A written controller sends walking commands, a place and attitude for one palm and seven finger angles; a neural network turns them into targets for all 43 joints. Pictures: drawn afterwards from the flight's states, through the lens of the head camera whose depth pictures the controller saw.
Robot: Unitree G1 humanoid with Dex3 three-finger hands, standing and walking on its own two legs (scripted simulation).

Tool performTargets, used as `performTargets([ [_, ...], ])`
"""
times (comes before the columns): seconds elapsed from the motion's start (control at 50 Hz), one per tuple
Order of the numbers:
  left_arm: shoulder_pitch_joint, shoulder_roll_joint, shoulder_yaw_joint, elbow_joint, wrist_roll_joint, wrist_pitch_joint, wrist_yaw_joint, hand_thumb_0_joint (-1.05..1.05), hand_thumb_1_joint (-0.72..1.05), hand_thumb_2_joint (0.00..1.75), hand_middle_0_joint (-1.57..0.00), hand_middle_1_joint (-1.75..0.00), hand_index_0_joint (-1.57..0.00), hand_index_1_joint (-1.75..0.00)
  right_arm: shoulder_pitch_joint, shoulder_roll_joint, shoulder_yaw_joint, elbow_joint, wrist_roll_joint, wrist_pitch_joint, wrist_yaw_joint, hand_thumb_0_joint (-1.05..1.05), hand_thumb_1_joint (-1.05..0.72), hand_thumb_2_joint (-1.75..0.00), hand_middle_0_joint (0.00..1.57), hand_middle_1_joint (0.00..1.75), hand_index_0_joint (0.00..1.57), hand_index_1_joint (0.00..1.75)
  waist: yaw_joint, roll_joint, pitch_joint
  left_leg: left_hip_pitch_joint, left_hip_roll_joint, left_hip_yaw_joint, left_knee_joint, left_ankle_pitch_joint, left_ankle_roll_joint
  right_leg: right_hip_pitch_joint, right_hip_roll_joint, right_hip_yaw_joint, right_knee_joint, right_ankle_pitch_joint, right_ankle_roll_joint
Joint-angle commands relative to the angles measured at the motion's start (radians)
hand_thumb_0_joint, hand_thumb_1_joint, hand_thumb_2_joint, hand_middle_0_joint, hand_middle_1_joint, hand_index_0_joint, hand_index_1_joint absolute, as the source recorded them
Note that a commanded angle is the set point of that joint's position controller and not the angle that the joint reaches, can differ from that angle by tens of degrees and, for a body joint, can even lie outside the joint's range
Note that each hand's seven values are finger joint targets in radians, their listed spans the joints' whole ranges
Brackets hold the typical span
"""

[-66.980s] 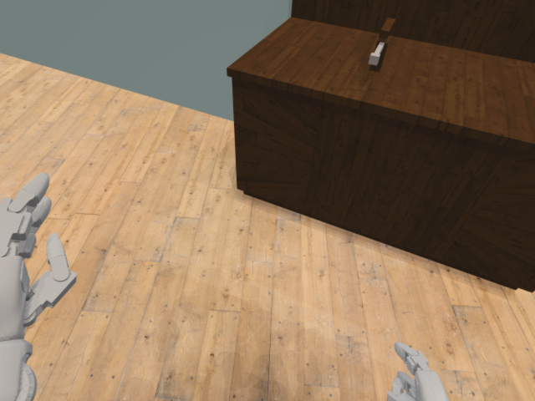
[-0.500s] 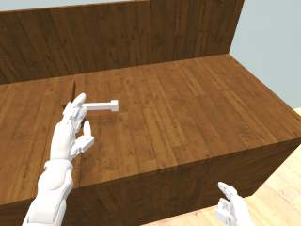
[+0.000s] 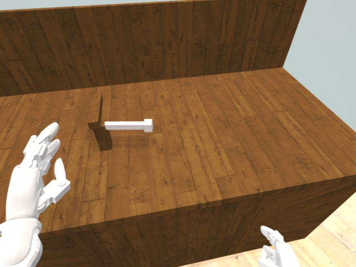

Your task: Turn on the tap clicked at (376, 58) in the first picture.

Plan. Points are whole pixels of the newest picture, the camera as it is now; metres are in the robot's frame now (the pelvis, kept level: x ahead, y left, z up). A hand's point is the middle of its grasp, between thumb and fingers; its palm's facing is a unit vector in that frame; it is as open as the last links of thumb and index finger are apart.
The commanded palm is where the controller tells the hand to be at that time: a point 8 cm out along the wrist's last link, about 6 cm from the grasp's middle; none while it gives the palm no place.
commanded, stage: draw the hand back beside the body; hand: left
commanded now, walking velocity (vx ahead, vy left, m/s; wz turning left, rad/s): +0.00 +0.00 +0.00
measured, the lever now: (148, 125) +0.49 +0.16 +0.04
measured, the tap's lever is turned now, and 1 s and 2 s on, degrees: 79 79 79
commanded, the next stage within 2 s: step back with the hand held close in 0.32 s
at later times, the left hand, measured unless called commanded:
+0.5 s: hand (50, 191) +0.18 +0.24 +0.16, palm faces +0.40 -0.85 -0.34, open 7.4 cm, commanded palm +0.14 +0.28 +0.17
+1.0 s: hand (18, 215) +0.14 +0.28 +0.15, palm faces +0.38 -0.81 -0.45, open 7.4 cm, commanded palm +0.10 +0.31 +0.17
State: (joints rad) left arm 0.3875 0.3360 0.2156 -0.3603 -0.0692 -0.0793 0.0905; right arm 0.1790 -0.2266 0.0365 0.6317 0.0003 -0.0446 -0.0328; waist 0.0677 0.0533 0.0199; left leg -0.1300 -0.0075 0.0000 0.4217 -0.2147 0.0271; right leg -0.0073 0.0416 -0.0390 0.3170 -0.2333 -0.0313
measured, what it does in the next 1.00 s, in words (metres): shifts its weight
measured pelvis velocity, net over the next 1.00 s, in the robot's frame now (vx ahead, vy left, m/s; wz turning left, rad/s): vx -0.06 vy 0.03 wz -0.01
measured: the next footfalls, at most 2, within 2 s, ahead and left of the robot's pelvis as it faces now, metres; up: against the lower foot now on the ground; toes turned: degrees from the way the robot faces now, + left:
left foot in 1.64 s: -0.06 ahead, +0.15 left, +0.00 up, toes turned +1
right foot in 1.92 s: -0.16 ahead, -0.10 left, +0.00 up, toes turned +0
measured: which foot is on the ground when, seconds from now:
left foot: down 0.00-1.00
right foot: down 0.00-1.00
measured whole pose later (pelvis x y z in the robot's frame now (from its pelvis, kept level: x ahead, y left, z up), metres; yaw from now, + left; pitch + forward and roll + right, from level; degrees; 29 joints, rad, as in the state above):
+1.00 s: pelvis -0.06 +0.03 -0.01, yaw +0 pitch +1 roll -2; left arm 0.51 0.40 0.36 -0.53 -0.05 -0.17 0.13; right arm 0.20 -0.23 0.01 0.57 0.01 -0.07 -0.08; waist 0.04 0.04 0.03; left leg -0.41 -0.02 0.02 0.55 -0.17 0.07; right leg -0.32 0.02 -0.03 0.51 -0.21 0.01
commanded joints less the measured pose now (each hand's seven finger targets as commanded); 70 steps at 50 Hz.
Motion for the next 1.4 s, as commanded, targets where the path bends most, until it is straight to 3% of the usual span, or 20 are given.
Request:
performTargets([
  [0.0, -0.038, 0.191, 0.16, -0.265, -0.009, -0.078, 0.021, 0.0, 0.9, 0.9, -0.2, -0.3, -0.2, -0.3, -0.151, -0.113, -0.048, -0.167, 0.002, -0.068, -0.009, 0.0, -0.9, -0.9, 0.2, 0.3, 0.2, 0.3, 0.005, 0.008, -0.095, 0.08, 0.05, -0.068, -0.038, 0.214, 0.002, -0.081, -0.04, 0.027, -0.033, 0.211, -0.015],
  [0.08, -0.085, 0.149, 0.113, -0.249, -0.007, -0.078, 0.019, 0.0, 0.9, 0.9, -0.2, -0.3, -0.2, -0.3, -0.149, -0.116, -0.051, -0.162, 0.005, -0.078, -0.014, 0.0, -0.9, -0.9, 0.2, 0.3, 0.2, 0.3, -0.013, 0.001, -0.056, 0.068, 0.051, -0.071, -0.038, 0.148, 0.002, -0.122, -0.041, 0.028, -0.038, 0.15, -0.01],
  [0.1, -0.116, 0.151, 0.111, -0.266, -0.006, -0.079, 0.021, 0.0, 0.9, 0.9, -0.2, -0.3, -0.2, -0.3, -0.154, -0.118, -0.048, -0.161, 0.006, -0.08, -0.015, 0.0, -0.9, -0.9, 0.2, 0.3, 0.2, 0.3, -0.015, 0.034, -0.053, 0.069, 0.046, -0.072, -0.039, 0.129, 0.003, -0.127, -0.04, 0.03, -0.038, 0.133, -0.012],
  [0.18, -0.102, 0.161, 0.12, -0.243, -0.004, -0.084, 0.027, 0.0, 0.9, 0.9, -0.2, -0.3, -0.2, -0.3, -0.151, -0.118, -0.054, -0.158, 0.002, -0.089, -0.022, 0.0, -0.9, -0.9, 0.2, 0.3, 0.2, 0.3, -0.007, -0.026, -0.077, 0.076, 0.044, -0.076, -0.036, 0.123, 0.009, -0.12, -0.042, 0.03, -0.036, 0.128, -0.009],
  [0.22, -0.117, 0.176, 0.137, -0.247, 0.0, -0.092, 0.031, 0.0, 0.9, 0.9, -0.2, -0.3, -0.2, -0.3, -0.154, -0.118, -0.048, -0.149, 0.0, -0.091, -0.021, 0.0, -0.9, -0.9, 0.2, 0.3, 0.2, 0.3, 0.001, 0.022, -0.07, 0.067, 0.034, -0.078, -0.04, 0.111, 0.006, -0.121, -0.039, 0.032, -0.045, 0.123, -0.015],
  [0.38, -0.08, 0.164, 0.136, -0.239, -0.006, -0.091, 0.026, 0.0, 0.9, 0.9, -0.2, -0.3, -0.2, -0.3, -0.156, -0.111, -0.048, -0.156, 0.001, -0.091, -0.022, 0.0, -0.9, -0.9, 0.2, 0.3, 0.2, 0.3, -0.002, 0.005, -0.048, 0.046, 0.041, -0.075, -0.04, 0.089, 0.007, -0.123, -0.044, 0.035, -0.047, 0.104, -0.014],
  [0.42, -0.154, 0.205, 0.163, -0.291, -0.004, -0.1, 0.031, 0.0, 0.9, 0.9, -0.2, -0.3, -0.2, -0.3, -0.165, -0.113, -0.045, -0.155, 0.0, -0.091, -0.022, 0.0, -0.9, -0.9, 0.2, 0.3, 0.2, 0.3, 0.002, 0.039, -0.076, 0.058, 0.032, -0.075, -0.037, 0.086, 0.009, -0.117, -0.043, 0.041, -0.058, 0.106, -0.017],
  [0.44, -0.278, 0.335, 0.304, -0.364, -0.021, -0.135, 0.04, 0.0, 0.9, 0.9, -0.2, -0.3, -0.2, -0.3, -0.171, -0.109, -0.032, -0.204, 0.015, -0.078, -0.035, 0.0, -0.9, -0.9, 0.2, 0.3, 0.2, 0.3, -0.018, 0.025, 0.019, -0.003, 0.056, -0.091, 0.011, 0.028, 0.026, -0.236, -0.101, 0.159, -0.088, 0.205, -0.007],
  [0.48, -0.109, 0.197, 0.207, -0.211, -0.01, -0.133, 0.017, 0.0, 0.9, 0.9, -0.2, -0.3, -0.2, -0.3, -0.144, -0.1, -0.035, -0.172, 0.006, -0.06, -0.04, 0.0, -0.9, -0.9, 0.2, 0.3, 0.2, 0.3, -0.031, -0.068, -0.035, 0.004, 0.057, -0.097, 0.062, 0.058, 0.026, -0.249, -0.142, 0.16, -0.058, 0.294, -0.003],
  [0.54, -0.016, 0.155, 0.173, -0.207, -0.009, -0.129, 0.008, 0.0, 0.9, 0.9, -0.2, -0.3, -0.2, -0.3, -0.137, -0.111, -0.047, -0.202, 0.008, -0.047, -0.043, 0.0, -0.9, -0.9, 0.2, 0.3, 0.2, 0.3, -0.027, -0.03, -0.124, 0.019, 0.075, -0.083, 0.065, 0.157, 0.03, -0.238, -0.142, 0.136, -0.001, 0.331, 0.014],
  [0.64, 0.048, 0.206, 0.216, -0.308, -0.005, -0.131, 0.02, 0.0, 0.9, 0.9, -0.2, -0.3, -0.2, -0.3, -0.129, -0.12, -0.056, -0.234, 0.012, -0.034, -0.047, 0.0, -0.9, -0.9, 0.2, 0.3, 0.2, 0.3, -0.022, -0.041, -0.182, -0.014, 0.103, -0.11, 0.053, 0.256, 0.033, -0.237, -0.123, 0.108, 0.056, 0.28, 0.017],
  [0.7, 0.058, 0.264, 0.27, -0.368, -0.005, -0.141, 0.032, 0.0, 0.9, 0.9, -0.2, -0.3, -0.2, -0.3, -0.126, -0.126, -0.062, -0.24, 0.011, -0.032, -0.05, 0.0, -0.9, -0.9, 0.2, 0.3, 0.2, 0.3, -0.025, -0.014, -0.176, -0.059, 0.107, -0.132, 0.043, 0.206, 0.032, -0.253, -0.124, 0.115, 0.073, 0.223, 0.006],
  [0.82, 0.104, 0.232, 0.264, -0.402, 0.003, -0.158, 0.047, 0.0, 0.9, 0.9, -0.2, -0.3, -0.2, -0.3, -0.104, -0.133, -0.072, -0.239, 0.01, -0.06, -0.053, 0.0, -0.9, -0.9, 0.2, 0.3, 0.2, 0.3, -0.031, 0.088, -0.165, -0.156, 0.142, -0.209, -0.065, -0.068, 0.044, -0.263, -0.061, 0.068, 0.152, -0.002, 0.023],
  [0.9, 0.075, 0.217, 0.252, -0.375, 0.018, -0.154, 0.054, 0.0, 0.9, 0.9, -0.2, -0.3, -0.2, -0.3, -0.094, -0.142, -0.074, -0.229, 0.011, -0.082, -0.057, 0.0, -0.9, -0.9, 0.2, 0.3, 0.2, 0.3, -0.042, 0.073, -0.116, -0.268, 0.159, -0.254, -0.126, -0.332, 0.059, -0.246, -0.046, 0.074, 0.176, -0.054, 0.03],
  [0.98, 0.034, 0.205, 0.236, -0.366, 0.031, -0.153, 0.061, 0.0, 0.9, 0.9, -0.2, -0.3, -0.2, -0.3, -0.075, -0.14, -0.076, -0.219, 0.011, -0.095, -0.058, 0.0, -0.9, -0.9, 0.2, 0.3, 0.2, 0.3, -0.049, -0.02, -0.096, -0.294, 0.144, -0.229, -0.055, -0.375, 0.057, -0.285, -0.077, 0.107, 0.144, -0.053, 0.018],
  [1.1, 0.03, 0.238, 0.257, -0.443, 0.022, -0.155, 0.081, 0.0, 0.9, 0.9, -0.2, -0.3, -0.2, -0.3, -0.069, -0.134, -0.075, -0.204, 0.007, -0.094, -0.052, 0.0, -0.9, -0.9, 0.2, 0.3, 0.2, 0.3, -0.06, -0.025, -0.14, -0.228, 0.102, -0.187, 0.077, -0.257, 0.032, -0.357, -0.152, 0.164, 0.132, 0.009, -0.037],
  [1.18, 0.069, 0.222, 0.269, -0.441, 0.022, -0.163, 0.084, 0.0, 0.9, 0.9, -0.2, -0.3, -0.2, -0.3, -0.07, -0.127, -0.07, -0.21, 0.007, -0.091, -0.048, 0.0, -0.9, -0.9, 0.2, 0.3, 0.2, 0.3, -0.06, 0.033, -0.123, -0.291, 0.133, -0.234, 0.016, -0.355, 0.043, -0.354, -0.107, 0.113, 0.181, -0.063, -0.015],
  [1.26, 0.059, 0.21, 0.278, -0.442, 0.043, -0.171, 0.08, 0.0, 0.9, 0.9, -0.2, -0.3, -0.2, -0.3, -0.06, -0.131, -0.071, -0.2, -0.007, -0.1, -0.047, 0.0, -0.9, -0.9, 0.2, 0.3, 0.2, 0.3, -0.058, 0.149, -0.119, -0.402, 0.236, -0.36, -0.169, -0.435, 0.089, -0.233, -0.009, 0.066, 0.339, -0.108, 0.033],
  [1.34, 0.078, 0.198, 0.257, -0.412, 0.04, -0.172, 0.072, 0.0, 0.9, 0.9, -0.2, -0.3, -0.2, -0.3, -0.046, -0.124, -0.073, -0.189, -0.007, -0.106, -0.036, 0.0, -0.9, -0.9, 0.2, 0.3, 0.2, 0.3, -0.052, 0.083, -0.155, -0.307, 0.229, -0.303, -0.048, -0.166, 0.085, -0.223, -0.029, 0.094, 0.217, -0.035, 0.021],
  [1.38, 0.057, 0.199, 0.246, -0.412, 0.046, -0.172, 0.069, 0.0, 0.9, 0.9, -0.2, -0.3, -0.2, -0.3, -0.054, -0.128, -0.077, -0.198, -0.001, -0.099, -0.031, 0.0, -0.9, -0.9, 0.2, 0.3, 0.2, 0.3, -0.057, -0.022, -0.124, -0.387, 0.154, -0.229, 0.084, -0.336, 0.054, -0.217, -0.097, 0.141, 0.137, 0.085, -0.023],
])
